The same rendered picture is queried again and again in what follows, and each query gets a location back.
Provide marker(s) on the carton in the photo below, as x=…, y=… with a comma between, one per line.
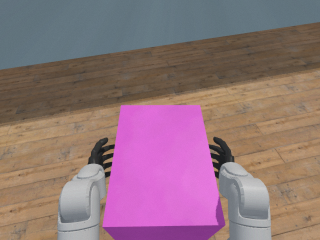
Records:
x=162, y=183

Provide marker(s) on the robot left forearm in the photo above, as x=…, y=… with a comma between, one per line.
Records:
x=79, y=205

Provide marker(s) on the robot right forearm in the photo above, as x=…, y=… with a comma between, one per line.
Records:
x=248, y=203

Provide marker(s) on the right robot hand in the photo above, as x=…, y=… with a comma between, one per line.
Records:
x=224, y=156

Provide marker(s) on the left robot hand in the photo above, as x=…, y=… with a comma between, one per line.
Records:
x=97, y=156

